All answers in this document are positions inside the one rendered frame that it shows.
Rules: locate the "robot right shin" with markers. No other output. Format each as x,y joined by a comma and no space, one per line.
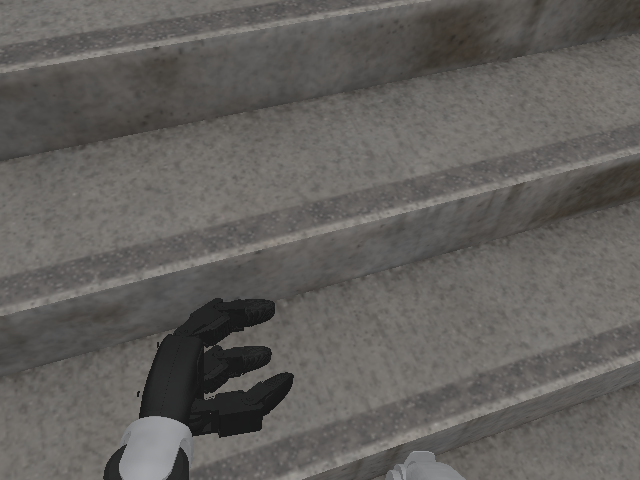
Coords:
419,456

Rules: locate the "robot left forearm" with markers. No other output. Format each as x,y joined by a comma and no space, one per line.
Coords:
152,448

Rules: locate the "left robot hand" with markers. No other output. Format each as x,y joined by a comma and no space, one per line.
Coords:
181,372

